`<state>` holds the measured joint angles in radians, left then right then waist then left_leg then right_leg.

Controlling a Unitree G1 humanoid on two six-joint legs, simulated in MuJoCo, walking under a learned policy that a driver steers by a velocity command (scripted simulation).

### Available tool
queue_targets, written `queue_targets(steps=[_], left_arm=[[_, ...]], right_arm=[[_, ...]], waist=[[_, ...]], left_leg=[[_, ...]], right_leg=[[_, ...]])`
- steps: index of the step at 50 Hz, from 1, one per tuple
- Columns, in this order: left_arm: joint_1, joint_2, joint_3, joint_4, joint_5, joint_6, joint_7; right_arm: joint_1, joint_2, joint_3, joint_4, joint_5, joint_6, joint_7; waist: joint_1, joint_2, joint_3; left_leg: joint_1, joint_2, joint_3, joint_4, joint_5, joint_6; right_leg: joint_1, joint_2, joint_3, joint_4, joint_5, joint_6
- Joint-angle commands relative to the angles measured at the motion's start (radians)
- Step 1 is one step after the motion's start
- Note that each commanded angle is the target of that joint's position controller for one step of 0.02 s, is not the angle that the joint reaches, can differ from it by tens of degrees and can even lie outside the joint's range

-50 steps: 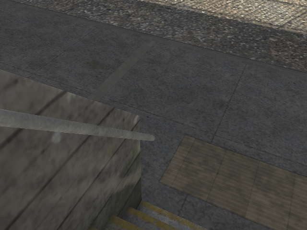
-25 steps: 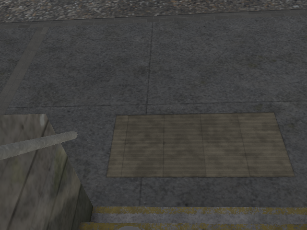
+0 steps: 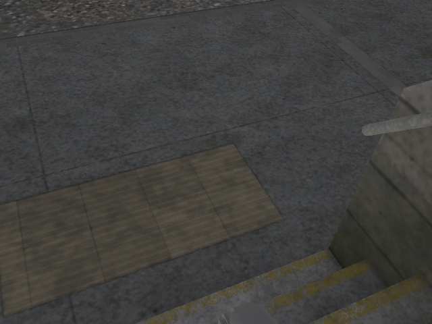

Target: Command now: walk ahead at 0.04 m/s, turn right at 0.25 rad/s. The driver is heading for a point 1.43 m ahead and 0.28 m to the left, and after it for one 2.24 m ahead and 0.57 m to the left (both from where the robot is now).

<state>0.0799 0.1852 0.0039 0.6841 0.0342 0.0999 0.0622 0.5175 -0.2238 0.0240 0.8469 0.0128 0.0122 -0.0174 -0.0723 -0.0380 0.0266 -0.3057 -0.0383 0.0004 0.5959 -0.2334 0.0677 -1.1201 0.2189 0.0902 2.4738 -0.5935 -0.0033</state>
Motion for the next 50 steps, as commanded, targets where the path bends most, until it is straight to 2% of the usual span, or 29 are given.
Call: queue_targets(steps=[1, 4, 10, 14, 19, 20, 21, 22, 23, 24, 25, 26, 27, 28, 29, 31, 32, 33, 34, 36, 37, 38, 41, 43, 44, 46, 48, 49, 50], left_arm=[[-0.09, 0.029, 0.004, -0.09, 0.01, 0.026, 0.02], [-0.09, 0.0, -0.007, -0.076, 0.001, 0.028, 0.022], [-0.151, -0.002, -0.013, -0.078, -0.011, 0.026, 0.006], [-0.188, -0.008, -0.023, -0.1, -0.017, 0.024, -0.012], [-0.16, -0.013, -0.044, -0.113, -0.014, 0.01, -0.02], [-0.092, -0.003, -0.048, -0.096, -0.012, 0.006, -0.026], [-0.002, 0.01, -0.053, -0.074, -0.016, 0.001, -0.037], [0.044, -0.002, -0.07, -0.075, -0.007, -0.004, -0.052], [0.122, 0.002, -0.078, -0.055, 0.006, -0.011, -0.064], [0.261, 0.066, -0.061, 0.0, 0.012, -0.023, -0.071], [0.435, 0.18, -0.036, 0.044, -0.001, -0.042, -0.046], [0.537, 0.216, -0.01, 0.102, 0.021, -0.065, 0.003], [0.507, 0.238, 0.004, 0.151, 0.051, -0.083, 0.018], [0.467, 0.227, 0.016, 0.16, 0.053, -0.091, 0.022], [0.309, 0.203, 0.017, 0.136, 0.058, -0.116, 0.023], [0.024, 0.091, -0.003, 0.075, 0.032, -0.125, -0.002], [-0.026, 0.084, -0.004, 0.08, 0.008, -0.128, -0.017], [-0.031, 0.089, -0.007, 0.077, -0.014, -0.133, -0.03], [-0.002, 0.107, -0.005, 0.082, -0.022, -0.137, -0.039], [0.11, 0.158, 0.004, 0.117, -0.013, -0.142, -0.041], [0.207, 0.181, 0.016, 0.153, -0.004, -0.139, -0.04], [0.264, 0.188, 0.019, 0.172, -0.001, -0.141, -0.037], [0.442, 0.188, 0.014, 0.222, 0.017, -0.127, -0.009], [0.486, 0.175, 0.017, 0.225, 0.034, -0.117, 0.006], [0.472, 0.142, 0.006, 0.228, 0.042, -0.113, 0.014], [0.359, 0.133, 0.005, 0.201, 0.032, -0.099, 0.018], [0.347, 0.131, 0.009, 0.224, 0.013, -0.085, 0.008], [0.315, 0.141, 0.007, 0.211, 0.016, -0.079, 0.005], [0.265, 0.155, 0.013, 0.209, 0.012, -0.083, 0.01]], right_arm=[[-0.088, -0.121, -0.002, -0.12, -0.001, -0.013, -0.006], [0.007, -0.126, -0.001, -0.076, -0.004, -0.018, -0.01], [0.071, -0.126, -0.01, -0.063, -0.023, 0.002, -0.038], [0.031, -0.136, -0.027, -0.075, -0.027, 0.018, -0.031], [-0.003, -0.178, -0.055, -0.053, -0.027, 0.024, -0.029], [-0.02, -0.178, -0.057, -0.049, -0.016, 0.024, -0.026], [-0.072, -0.19, -0.064, -0.05, 0.01, 0.026, -0.02], [-0.097, -0.22, -0.087, -0.036, 0.047, 0.039, -0.02], [-0.126, -0.233, -0.103, -0.047, 0.071, 0.046, -0.022], [-0.208, -0.195, -0.105, -0.063, 0.073, 0.052, -0.026], [-0.481, -0.16, -0.102, -0.171, 0.06, 0.035, -0.011], [-0.559, -0.21, -0.132, -0.214, 0.01, 0.001, 0.006], [-0.498, -0.123, -0.117, -0.21, 0.024, -0.033, 0.025], [-0.507, -0.142, -0.134, -0.188, 0.018, -0.029, 0.024], [-0.51, -0.14, -0.142, -0.177, 0.017, -0.02, 0.014], [-0.392, -0.082, -0.127, -0.128, -0.002, 0.038, -0.001], [-0.246, -0.078, -0.126, -0.077, -0.011, 0.072, 0.004], [-0.193, -0.074, -0.116, -0.058, -0.01, 0.091, 0.011], [-0.192, -0.073, -0.106, -0.055, -0.012, 0.095, 0.019], [-0.276, -0.068, -0.085, -0.077, -0.026, 0.087, 0.03], [-0.293, -0.067, -0.08, -0.072, -0.05, 0.079, 0.037], [-0.34, -0.065, -0.077, -0.087, -0.058, 0.073, 0.04], [-0.49, -0.06, -0.078, -0.133, -0.057, 0.054, 0.026], [-0.531, -0.099, -0.091, -0.153, -0.052, 0.032, 0.019], [-0.543, -0.089, -0.09, -0.157, -0.038, 0.013, 0.023], [-0.492, -0.063, -0.072, -0.141, 0.013, -0.011, 0.036], [-0.342, -0.045, -0.065, -0.088, 0.025, -0.007, 0.044], [-0.261, -0.07, -0.072, -0.058, 0.029, 0.011, 0.039], [-0.117, -0.109, -0.085, -0.009, 0.01, 0.032, 0.043]], waist=[[0.058, 0.089, 0.005], [0.019, 0.131, 0.001], [-0.036, 0.145, -0.012], [-0.044, 0.144, -0.003], [-0.024, 0.119, 0.008], [0.007, 0.114, -0.01], [0.054, 0.137, -0.013], [0.077, 0.229, 0.003], [0.1, 0.26, 0.063], [0.193, 0.024, 0.222], [0.409, -0.442, 0.376], [0.422, -0.327, 0.365], [0.333, -0.27, 0.249], [0.298, -0.166, 0.148], [0.194, -0.093, 0.121], [-0.01, 0.008, 0.014], [-0.099, 0.025, -0.053], [-0.131, 0.055, -0.074], [-0.128, 0.09, -0.072], [-0.063, 0.116, -0.007], [-0.032, 0.121, 0.036], [0.007, 0.093, 0.064], [0.155, -0.074, 0.051], [0.224, -0.087, 0.004], [0.238, -0.08, -0.003], [0.215, -0.112, -0.022], [0.199, -0.163, -0.012], [0.16, -0.167, -0.017], [0.082, -0.158, -0.03]], left_leg=[[-0.024, 0.246, -0.317, -0.215, 0.117, 0.084], [0.061, 0.204, -0.29, -0.175, 0.103, 0.089], [0.217, 0.251, -0.327, -0.213, 0.098, 0.162], [0.217, 0.273, -0.311, -0.349, -0.064, 0.21], [0.129, 0.29, -0.223, -0.463, -0.014, 0.234], [0.06, 0.278, -0.181, -0.5, -0.142, 0.202], [-0.11, 0.259, -0.123, -0.582, -0.271, 0.148], [-0.226, 0.248, -0.103, -0.673, -0.372, 0.067], [-0.347, 0.243, -0.096, -0.74, -0.31, 0.013], [-0.598, 0.153, -0.051, -0.479, -0.355, -0.045], [-1.003, 0.02, -0.055, 0.035, -0.522, -0.059], [-1.133, -0.011, -0.545, 0.16, -0.432, 0.006], [-1.236, -0.058, -0.686, 0.23, -0.273, 0.025], [-1.142, -0.115, -0.693, 0.354, -0.225, 0.001], [-0.953, -0.137, -0.61, 0.53, -0.066, -0.029], [-0.557, -0.168, -0.403, 0.819, 0.202, -0.097], [-0.403, -0.176, -0.31, 0.945, 0.317, -0.117], [-0.313, -0.159, -0.236, 1.001, 0.358, -0.137], [-0.257, -0.145, -0.185, 1.006, 0.372, -0.146], [-0.268, -0.134, -0.14, 0.931, 0.361, -0.128], [-0.28, -0.134, -0.124, 0.817, 0.389, -0.104], [-0.297, -0.15, -0.112, 0.743, 0.402, -0.093], [-0.558, -0.138, -0.15, 0.568, 0.345, -0.099], [-0.593, -0.115, -0.16, 0.303, 0.394, -0.128], [-0.535, -0.097, -0.17, 0.121, 0.48, -0.128], [-0.283, 0.0, -0.126, -0.219, 0.627, -0.106], [0.044, 0.029, -0.011, -0.22, 0.697, -0.069], [0.117, 0.08, -0.03, -0.319, 0.677, -0.043], [0.272, 0.107, 0.007, -0.408, 0.72, -0.023]], right_leg=[[-0.16, -0.004, 0.001, 0.113, 0.099, 0.035], [-0.219, -0.003, -0.01, 0.116, 0.08, 0.063], [-0.245, -0.029, -0.006, 0.098, 0.004, 0.072], [-0.11, -0.09, -0.077, 0.008, -0.066, 0.019], [0.159, -0.161, -0.156, -0.236, -0.191, -0.049], [0.305, -0.171, -0.156, -0.382, -0.231, -0.076], [0.55, -0.155, -0.186, -0.532, -0.254, -0.119], [0.751, -0.122, -0.161, -0.777, -0.501, -0.189], [0.918, -0.074, -0.203, -0.902, -0.536, -0.225], [0.998, -0.084, -0.037, -1.197, -0.509, -0.289], [0.882, -0.376, 0.702, -1.769, -0.813, -0.392], [0.912, -0.375, 1.064, -1.867, -0.798, -0.453], [1.043, -0.41, 1.041, -1.85, -0.717, -0.476], [1.024, -0.389, 1.024, -1.917, -0.692, -0.407], [0.809, -0.371, 0.894, -1.886, -0.557, -0.34], [0.388, -0.337, 0.57, -1.763, -0.308, -0.225], [0.287, -0.321, 0.427, -1.717, -0.222, -0.173], [0.233, -0.323, 0.322, -1.702, -0.151, -0.15], [0.222, -0.317, 0.244, -1.687, -0.091, -0.14], [0.277, -0.304, 0.156, -1.658, -0.053, -0.137], [0.317, -0.277, 0.116, -1.616, -0.088, -0.115], [0.368, -0.267, 0.084, -1.593, -0.071, -0.114], [0.761, -0.288, 0.127, -1.521, 0.151, -0.166], [0.942, -0.311, 0.147, -1.456, 0.305, -0.185], [0.944, -0.299, 0.158, -1.433, 0.33, -0.195], [0.839, -0.286, 0.139, -1.418, 0.285, -0.199], [0.599, -0.293, 0.082, -1.341, 0.418, -0.185], [0.615, -0.281, 0.086, -1.264, 0.519, -0.191], [0.543, -0.262, 0.072, -1.131, 0.587, -0.194]])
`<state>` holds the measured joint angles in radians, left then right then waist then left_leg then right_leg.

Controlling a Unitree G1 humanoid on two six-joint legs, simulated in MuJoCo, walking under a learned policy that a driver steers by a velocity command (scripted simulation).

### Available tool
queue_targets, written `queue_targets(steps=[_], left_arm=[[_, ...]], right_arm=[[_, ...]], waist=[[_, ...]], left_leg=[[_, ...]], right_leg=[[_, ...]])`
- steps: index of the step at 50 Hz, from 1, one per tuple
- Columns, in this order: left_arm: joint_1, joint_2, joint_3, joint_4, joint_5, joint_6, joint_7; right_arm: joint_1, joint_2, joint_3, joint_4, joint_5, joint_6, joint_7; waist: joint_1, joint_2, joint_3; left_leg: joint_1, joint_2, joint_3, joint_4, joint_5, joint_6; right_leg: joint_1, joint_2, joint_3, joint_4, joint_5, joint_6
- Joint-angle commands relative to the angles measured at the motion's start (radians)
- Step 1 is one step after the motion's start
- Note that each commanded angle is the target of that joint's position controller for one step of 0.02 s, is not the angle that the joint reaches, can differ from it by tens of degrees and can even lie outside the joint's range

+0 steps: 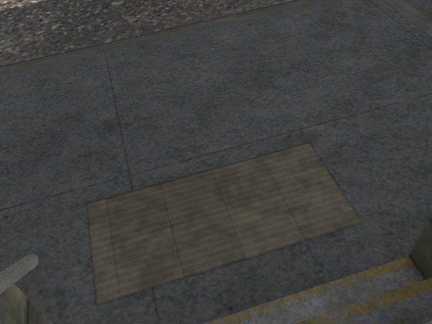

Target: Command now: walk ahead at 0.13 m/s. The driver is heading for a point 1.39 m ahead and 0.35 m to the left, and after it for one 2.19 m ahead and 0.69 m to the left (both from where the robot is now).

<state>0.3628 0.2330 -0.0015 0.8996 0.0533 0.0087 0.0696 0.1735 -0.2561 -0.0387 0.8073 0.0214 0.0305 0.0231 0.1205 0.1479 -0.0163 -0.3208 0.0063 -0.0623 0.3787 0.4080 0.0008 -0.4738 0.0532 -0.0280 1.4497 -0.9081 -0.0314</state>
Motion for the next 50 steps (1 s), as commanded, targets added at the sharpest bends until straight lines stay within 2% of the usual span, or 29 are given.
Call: queue_targets(steps=[1, 2, 3, 4, 5, 6, 7, 8, 9, 10, 11, 13, 16, 19, 20, 22, 23, 24, 26, 27, 28, 30, 31, 32, 34, 38, 41, 45, 50], left_arm=[[-0.086, 0.094, 0.017, -0.02, -0.014, 0.009, -0.001], [-0.125, 0.048, 0.018, -0.019, -0.009, 0.015, -0.02], [0.021, -0.063, 0.001, -0.058, -0.042, 0.013, -0.027], [0.027, -0.04, -0.006, -0.06, -0.05, -0.003, -0.011], [-0.024, 0.028, 0.002, -0.055, -0.056, -0.011, 0.012], [-0.05, 0.055, 0.006, -0.034, -0.043, -0.001, 0.024], [-0.142, 0.046, -0.004, -0.071, -0.031, 0.015, 0.024], [-0.215, 0.082, -0.001, -0.07, -0.012, 0.024, 0.031], [-0.212, 0.074, -0.001, -0.05, -0.022, 0.036, 0.02], [-0.203, 0.035, -0.004, -0.022, -0.031, 0.044, 0.012], [-0.239, -0.018, -0.024, -0.04, -0.034, 0.046, -0.003], [-0.254, -0.088, -0.057, -0.045, -0.017, 0.052, -0.032], [-0.229, -0.045, -0.045, 0.003, -0.032, 0.067, -0.028], [-0.27, 0.01, -0.033, 0.027, -0.041, 0.073, -0.021], [-0.267, 0.025, -0.027, 0.034, -0.033, 0.073, -0.026], [-0.251, 0.028, -0.029, 0.034, -0.045, 0.067, -0.036], [-0.277, 0.044, -0.033, 0.007, -0.079, 0.055, -0.041], [-0.237, 0.021, -0.039, 0.031, -0.079, 0.05, -0.048], [-0.132, 0.019, -0.031, 0.09, -0.069, 0.036, -0.044], [-0.095, 0.034, -0.029, 0.103, -0.061, 0.026, -0.043], [-0.161, 0.042, -0.024, 0.111, -0.074, 0.018, -0.041], [-0.178, 0.007, -0.036, 0.109, -0.08, 0.004, -0.047], [-0.177, 0.043, -0.023, 0.105, -0.072, 0.006, -0.044], [-0.217, 0.073, -0.011, 0.075, -0.072, 0.01, -0.042], [-0.302, 0.067, -0.005, 0.014, -0.08, 0.015, -0.045], [-0.277, 0.084, 0.007, -0.034, -0.056, -0.008, -0.049], [-0.265, 0.113, 0.023, -0.056, -0.074, 0.004, -0.048], [-0.315, 0.099, 0.023, -0.104, -0.082, 0.007, -0.049], [-0.368, 0.088, 0.018, -0.158, -0.086, 0.014, -0.04]], right_arm=[[0.419, -0.094, -0.029, 0.098, -0.012, 0.023, 0.0], [0.524, -0.082, -0.015, 0.13, -0.005, 0.023, -0.001], [0.458, -0.088, 0.021, 0.117, -0.023, 0.002, 0.016], [0.421, -0.124, -0.006, 0.121, 0.005, -0.008, 0.014], [0.367, -0.123, -0.009, 0.088, 0.005, -0.013, 0.0], [0.328, -0.115, 0.002, 0.086, -0.011, -0.016, -0.01], [0.272, -0.157, 0.002, 0.071, -0.014, -0.027, -0.042], [0.264, -0.079, 0.033, 0.102, -0.005, -0.034, -0.051], [0.26, -0.023, 0.061, 0.103, -0.005, -0.044, -0.051], [0.289, 0.001, 0.076, 0.122, -0.011, -0.047, -0.051], [0.259, 0.042, 0.103, 0.12, 0.014, -0.057, -0.065], [0.244, 0.03, 0.111, 0.115, 0.015, -0.065, -0.067], [0.226, -0.031, 0.106, 0.098, 0.017, -0.062, -0.057], [0.235, -0.041, 0.094, 0.092, -0.001, -0.046, -0.047], [0.264, -0.042, 0.092, 0.098, -0.014, -0.046, -0.045], [0.351, -0.036, 0.08, 0.149, -0.033, -0.033, -0.045], [0.393, -0.039, 0.07, 0.156, -0.059, -0.015, -0.046], [0.484, -0.041, 0.064, 0.196, -0.063, -0.01, -0.039], [0.442, -0.028, 0.058, 0.198, -0.035, -0.013, -0.032], [0.435, -0.033, 0.054, 0.182, -0.023, -0.027, -0.025], [0.473, 0.017, 0.061, 0.195, -0.008, -0.027, -0.005], [0.286, -0.001, 0.058, 0.149, -0.023, -0.024, -0.004], [0.258, -0.041, 0.041, 0.139, -0.029, -0.018, -0.001], [0.223, -0.041, 0.035, 0.12, -0.031, -0.016, 0.004], [0.152, -0.025, 0.032, 0.074, -0.04, -0.017, 0.018], [0.141, -0.019, 0.032, 0.056, -0.045, -0.033, 0.009], [0.181, -0.022, 0.025, 0.053, -0.05, -0.033, -0.006], [0.122, -0.036, 0.013, 0.018, -0.027, -0.03, -0.017], [0.009, -0.049, 0.009, -0.023, -0.016, -0.008, -0.035]], waist=[[-0.212, -0.259, -0.009], [-0.289, -0.07, -0.038], [-0.126, 0.069, -0.111], [-0.122, 0.112, -0.16], [-0.128, 0.032, -0.142], [-0.122, -0.041, -0.11], [-0.127, 0.077, -0.102], [-0.099, -0.041, 0.007], [-0.092, -0.112, 0.037], [-0.102, -0.09, 0.045], [-0.066, -0.094, 0.068], [-0.063, -0.082, 0.08], [-0.079, -0.007, 0.072], [-0.128, 0.014, 0.16], [-0.145, -0.014, 0.178], [-0.173, -0.003, 0.193], [-0.207, -0.038, 0.219], [-0.234, -0.021, 0.212], [-0.191, -0.071, 0.155], [-0.195, -0.106, 0.098], [-0.243, -0.197, 0.096], [-0.171, -0.216, 0.041], [-0.176, -0.193, 0.034], [-0.184, -0.188, 0.062], [-0.189, -0.156, 0.115], [-0.175, -0.182, 0.064], [-0.188, -0.212, -0.021], [-0.176, -0.182, -0.057], [-0.153, -0.14, -0.077]], left_leg=[[0.567, 0.126, 0.054, -0.261, 0.158, 0.086], [0.775, 0.224, -0.046, -0.187, 0.376, 0.133], [0.834, 0.272, -0.04, 0.296, 0.833, 0.089], [0.85, 0.286, -0.047, 0.343, 0.71, 0.133], [0.667, 0.287, -0.057, 0.257, 0.342, 0.18], [0.5, 0.272, -0.061, 0.185, 0.21, 0.195], [0.327, 0.415, -0.316, 0.01, -0.189, 0.316], [0.236, 0.398, -0.312, 0.045, -0.294, 0.33], [0.185, 0.278, -0.208, 0.113, -0.289, 0.268], [0.132, 0.216, -0.173, 0.158, -0.198, 0.215], [0.06, 0.184, -0.15, 0.168, -0.205, 0.193], [-0.114, 0.146, -0.162, 0.088, -0.344, 0.136], [-0.11, 0.166, -0.247, 0.02, -0.462, 0.102], [-0.065, 0.159, -0.255, -0.007, -0.464, 0.096], [-0.058, 0.167, -0.252, 0.011, -0.341, 0.097], [0.063, 0.189, -0.246, 0.015, -0.145, 0.094], [0.123, 0.168, -0.189, -0.021, -0.105, 0.069], [0.113, 0.184, -0.224, -0.064, -0.057, 0.051], [0.125, 0.181, -0.208, -0.043, 0.023, 0.013], [0.128, 0.178, -0.203, -0.055, -0.02, 0.004], [0.149, 0.167, -0.193, -0.147, -0.134, -0.015], [0.232, 0.103, -0.119, -0.146, -0.484, 0.023], [0.244, 0.074, -0.102, -0.127, -0.644, 0.062], [0.223, 0.056, -0.09, -0.098, -0.789, 0.097], [0.141, 0.067, -0.115, -0.085, -0.9, 0.137], [0.113, 0.034, -0.055, 0.035, -0.734, 0.154], [0.133, -0.006, 0.004, 0.13, -0.639, 0.134], [0.162, 0.007, 0.011, 0.172, -0.434, 0.109], [0.201, 0.031, -0.001, 0.227, -0.198, 0.083]], right_leg=[[-0.293, -0.057, 0.145, 0.13, 0.87, -0.143], [-0.55, 0.108, 0.006, 0.601, 0.176, -0.096], [-0.74, 0.127, -0.012, 0.894, -0.167, -0.078], [-0.858, 0.097, 0.037, 0.968, -0.115, -0.098], [-0.837, 0.066, 0.104, 0.863, 0.135, -0.098], [-0.779, 0.059, 0.094, 0.858, 0.271, -0.083], [-0.762, 0.027, 0.12, 0.796, 0.327, -0.024], [-0.819, -0.013, 0.226, 0.673, 0.422, 0.017], [-0.786, 0.023, 0.206, 0.516, 0.55, 0.036], [-0.745, 0.047, 0.17, 0.495, 0.58, 0.044], [-0.698, 0.017, 0.149, 0.308, 0.698, 0.065], [-0.476, -0.025, 0.036, 0.061, 0.952, 0.063], [-0.273, -0.063, 0.06, -0.085, 1.056, 0.046], [-0.223, -0.079, 0.051, -0.233, 0.917, 0.049], [-0.188, -0.075, 0.042, -0.287, 0.891, 0.046], [-0.152, -0.093, 0.074, -0.452, 0.682, 0.048], [-0.105, -0.059, 0.014, -0.785, 0.396, 0.049], [0.053, -0.058, 0.01, -0.85, 0.462, 0.046], [0.276, -0.13, 0.088, -0.976, 0.683, 0.042], [0.38, -0.188, 0.149, -0.964, 0.84, 0.031], [0.332, -0.185, 0.154, -0.885, 0.938, -0.001], [0.306, -0.191, 0.175, -1.039, 0.846, -0.011], [0.301, -0.163, 0.142, -1.024, 0.705, -0.031], [0.259, -0.111, 0.095, -0.985, 0.542, -0.051], [0.179, -0.084, 0.06, -0.954, 0.502, -0.074], [0.245, -0.123, 0.112, -0.948, 0.718, -0.098], [0.326, -0.159, 0.172, -0.901, 1.038, -0.129], [0.363, -0.147, 0.142, -0.817, 1.313, -0.11], [0.365, -0.113, 0.102, -0.781, 1.383, -0.081]])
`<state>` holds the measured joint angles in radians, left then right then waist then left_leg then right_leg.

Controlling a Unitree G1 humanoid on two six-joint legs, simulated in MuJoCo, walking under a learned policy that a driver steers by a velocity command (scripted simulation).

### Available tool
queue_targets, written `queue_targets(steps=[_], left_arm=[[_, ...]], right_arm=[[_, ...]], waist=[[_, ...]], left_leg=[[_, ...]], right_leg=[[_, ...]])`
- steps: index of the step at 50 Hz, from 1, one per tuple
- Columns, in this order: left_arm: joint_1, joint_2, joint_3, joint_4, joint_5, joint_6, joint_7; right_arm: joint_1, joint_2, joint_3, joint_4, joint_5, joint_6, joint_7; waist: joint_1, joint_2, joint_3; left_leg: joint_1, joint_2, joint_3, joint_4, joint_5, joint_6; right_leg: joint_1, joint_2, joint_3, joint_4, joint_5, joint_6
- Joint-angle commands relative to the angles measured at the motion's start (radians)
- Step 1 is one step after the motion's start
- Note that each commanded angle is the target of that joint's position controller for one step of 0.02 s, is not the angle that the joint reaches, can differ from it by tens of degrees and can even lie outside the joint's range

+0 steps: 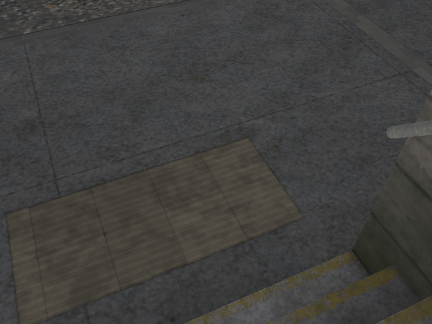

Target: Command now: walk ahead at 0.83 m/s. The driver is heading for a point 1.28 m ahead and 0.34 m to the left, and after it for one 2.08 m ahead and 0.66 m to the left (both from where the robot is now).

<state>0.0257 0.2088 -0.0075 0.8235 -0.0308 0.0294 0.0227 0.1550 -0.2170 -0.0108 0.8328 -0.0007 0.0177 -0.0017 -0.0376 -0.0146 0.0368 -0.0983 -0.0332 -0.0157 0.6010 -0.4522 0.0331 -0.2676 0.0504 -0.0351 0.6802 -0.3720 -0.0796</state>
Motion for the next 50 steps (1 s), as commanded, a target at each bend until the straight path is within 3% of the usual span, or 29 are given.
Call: queue_targets(steps=[1, 3, 9, 11, 14, 17, 20, 25, 26, 37, 38, 40, 50], left_arm=[[-0.046, 0.108, 0.022, -0.092, -0.001, -0.004, 0.006], [-0.055, 0.101, 0.018, -0.104, 0.006, -0.002, 0.006], [-0.099, 0.095, 0.009, -0.13, 0.003, 0.008, 0.001], [-0.096, 0.082, -0.002, -0.13, -0.001, 0.007, -0.005], [-0.138, 0.108, 0.006, -0.146, -0.017, 0.011, -0.012], [-0.136, 0.119, 0.015, -0.176, -0.011, 0.011, -0.023], [-0.145, 0.126, 0.022, -0.197, -0.006, 0.009, -0.024], [-0.134, 0.107, 0.021, -0.211, 0.006, 0.0, -0.025], [-0.138, 0.104, 0.021, -0.212, 0.004, 0.001, -0.023], [-0.168, 0.113, 0.005, -0.237, 0.008, -0.005, -0.027], [-0.186, 0.117, 0.005, -0.24, 0.0, -0.005, -0.027], [-0.178, 0.121, 0.002, -0.235, 0.005, -0.007, -0.03], [-0.213, 0.118, -0.005, -0.233, 0.009, -0.005, -0.038]], right_arm=[[0.005, -0.088, -0.018, -0.057, 0.007, 0.008, -0.011], [-0.039, -0.076, -0.015, -0.078, 0.012, 0.013, -0.012], [-0.107, -0.074, -0.018, -0.112, 0.007, 0.02, -0.012], [-0.131, -0.065, -0.015, -0.119, 0.014, 0.029, -0.006], [-0.113, -0.067, -0.017, -0.106, 0.018, 0.035, 0.008], [-0.122, -0.091, -0.023, -0.092, 0.037, 0.031, 0.029], [-0.128, -0.083, -0.019, -0.079, 0.034, 0.025, 0.034], [-0.145, -0.083, -0.012, -0.09, 0.038, 0.013, 0.02], [-0.136, -0.092, -0.017, -0.083, 0.047, 0.016, 0.02], [-0.132, -0.098, -0.002, -0.074, 0.036, 0.004, 0.016], [-0.125, -0.108, -0.002, -0.069, 0.029, 0.005, 0.015], [-0.143, -0.105, 0.004, -0.085, 0.02, 0.001, 0.014], [-0.141, -0.11, 0.009, -0.09, 0.024, -0.003, 0.016]], waist=[[0.007, 0.022, -0.13], [0.011, 0.014, -0.131], [0.014, -0.005, -0.137], [0.023, -0.023, -0.111], [0.014, -0.052, -0.09], [0.01, -0.01, -0.031], [0.009, -0.007, -0.024], [0.026, -0.024, -0.072], [0.021, -0.028, -0.071], [0.011, -0.005, -0.061], [0.008, 0.014, -0.061], [0.02, 0.018, -0.06], [0.01, 0.01, -0.088]], left_leg=[[-0.025, 0.074, -0.048, 0.007, 0.666, 0.046], [-0.04, 0.077, -0.049, 0.01, 0.636, 0.037], [-0.048, 0.072, -0.048, -0.043, 0.473, 0.017], [-0.042, 0.071, -0.051, -0.066, 0.404, 0.018], [-0.008, 0.055, -0.02, -0.107, 0.251, 0.019], [-0.044, 0.054, 0.0, -0.125, 0.183, 0.053], [-0.03, 0.065, 0.004, -0.15, 0.209, 0.07], [-0.047, 0.078, -0.01, -0.171, 0.219, 0.073], [-0.059, 0.078, -0.007, -0.172, 0.211, 0.08], [-0.052, 0.106, -0.037, -0.205, 0.243, 0.069], [-0.048, 0.112, -0.038, -0.214, 0.248, 0.067], [-0.037, 0.117, -0.053, -0.219, 0.265, 0.056], [0.007, 0.127, -0.052, -0.213, 0.376, 0.038]], right_leg=[[0.163, -0.108, 0.108, -0.015, 0.849, -0.028], [0.183, -0.109, 0.114, -0.026, 0.859, -0.026], [0.233, -0.111, 0.139, -0.081, 0.822, -0.006], [0.228, -0.112, 0.156, -0.121, 0.763, 0.01], [0.154, -0.119, 0.216, -0.212, 0.525, 0.013], [0.119, -0.113, 0.242, -0.299, 0.175, 0.034], [0.093, -0.105, 0.238, -0.333, 0.032, 0.039], [0.172, -0.1, 0.226, -0.323, 0.088, 0.044], [0.18, -0.109, 0.234, -0.321, 0.086, 0.046], [0.193, -0.099, 0.213, -0.279, 0.198, 0.03], [0.196, -0.094, 0.201, -0.266, 0.224, 0.03], [0.201, -0.084, 0.184, -0.254, 0.276, 0.027], [0.232, -0.089, 0.181, -0.216, 0.452, 0.027]])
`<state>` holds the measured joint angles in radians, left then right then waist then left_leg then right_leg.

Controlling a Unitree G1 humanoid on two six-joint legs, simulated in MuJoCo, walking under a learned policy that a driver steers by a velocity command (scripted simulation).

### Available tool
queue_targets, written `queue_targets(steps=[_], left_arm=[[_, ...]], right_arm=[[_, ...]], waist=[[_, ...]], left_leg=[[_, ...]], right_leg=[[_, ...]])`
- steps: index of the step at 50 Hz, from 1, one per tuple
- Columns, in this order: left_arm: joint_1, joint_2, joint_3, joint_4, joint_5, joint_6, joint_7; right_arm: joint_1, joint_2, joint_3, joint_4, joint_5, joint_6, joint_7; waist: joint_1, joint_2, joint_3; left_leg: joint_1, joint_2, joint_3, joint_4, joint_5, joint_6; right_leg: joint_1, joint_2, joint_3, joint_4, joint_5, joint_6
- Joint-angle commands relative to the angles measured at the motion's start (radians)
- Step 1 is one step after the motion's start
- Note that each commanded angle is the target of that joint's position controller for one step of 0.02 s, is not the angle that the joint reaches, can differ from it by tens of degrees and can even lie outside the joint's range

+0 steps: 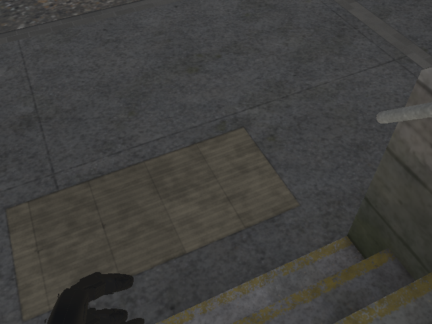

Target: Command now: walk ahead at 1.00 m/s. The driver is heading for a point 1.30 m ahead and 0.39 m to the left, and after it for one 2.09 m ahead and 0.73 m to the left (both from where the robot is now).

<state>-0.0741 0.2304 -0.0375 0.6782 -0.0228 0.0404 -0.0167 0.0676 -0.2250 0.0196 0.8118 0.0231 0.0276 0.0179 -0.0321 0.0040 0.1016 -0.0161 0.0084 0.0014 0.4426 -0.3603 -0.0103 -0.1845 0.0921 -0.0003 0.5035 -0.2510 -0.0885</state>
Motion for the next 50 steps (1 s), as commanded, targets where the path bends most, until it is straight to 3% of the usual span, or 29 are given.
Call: queue_targets(steps=[1, 3, 5, 10, 19, 33, 50], left_arm=[[-0.115, 0.1, 0.027, -0.09, 0.001, -0.016, 0.001], [-0.115, 0.102, 0.028, -0.088, -0.003, -0.012, 0.005], [-0.115, 0.093, 0.024, -0.081, -0.002, -0.011, 0.007], [-0.142, 0.093, 0.021, -0.083, -0.008, -0.004, 0.006], [-0.143, 0.098, 0.016, -0.082, 0.0, -0.014, -0.001], [-0.132, 0.098, 0.013, -0.083, 0.002, -0.015, 0.001], [-0.141, 0.096, 0.007, -0.09, 0.001, -0.015, 0.0]], right_arm=[[-0.062, -0.1, -0.02, -0.073, -0.002, -0.015, -0.004], [-0.074, -0.096, -0.018, -0.068, -0.012, -0.01, -0.011], [-0.076, -0.094, -0.017, -0.076, -0.004, -0.01, -0.011], [-0.092, -0.089, -0.014, -0.073, -0.007, -0.008, -0.005], [-0.11, -0.097, -0.014, -0.073, -0.002, -0.012, 0.006], [-0.103, -0.097, -0.011, -0.079, -0.004, -0.017, 0.0], [-0.114, -0.095, -0.007, -0.086, -0.005, -0.018, 0.002]], waist=[[0.009, -0.011, -0.154], [0.021, -0.007, -0.184], [0.014, -0.007, -0.2], [0.007, -0.01, -0.184], [0.007, -0.003, -0.138], [0.011, -0.01, -0.168], [0.011, -0.009, -0.164]], left_leg=[[-0.074, 0.085, -0.068, -0.046, 0.325, 0.08], [-0.069, 0.082, -0.062, -0.017, 0.43, 0.06], [-0.063, 0.08, -0.06, -0.002, 0.422, 0.058], [-0.065, 0.076, -0.06, -0.013, 0.349, 0.059], [-0.076, 0.087, -0.076, -0.07, 0.201, 0.079], [-0.07, 0.085, -0.073, -0.052, 0.28, 0.07], [-0.076, 0.085, -0.076, -0.052, 0.256, 0.067]], right_leg=[[0.152, -0.131, 0.144, -0.033, 0.365, 0.036], [0.163, -0.123, 0.13, -0.004, 0.455, 0.04], [0.163, -0.132, 0.135, -0.006, 0.472, 0.043], [0.132, -0.136, 0.144, -0.03, 0.411, 0.049], [0.115, -0.137, 0.16, -0.081, 0.222, 0.044], [0.15, -0.139, 0.161, -0.061, 0.329, 0.045], [0.14, -0.141, 0.17, -0.07, 0.309, 0.048]])
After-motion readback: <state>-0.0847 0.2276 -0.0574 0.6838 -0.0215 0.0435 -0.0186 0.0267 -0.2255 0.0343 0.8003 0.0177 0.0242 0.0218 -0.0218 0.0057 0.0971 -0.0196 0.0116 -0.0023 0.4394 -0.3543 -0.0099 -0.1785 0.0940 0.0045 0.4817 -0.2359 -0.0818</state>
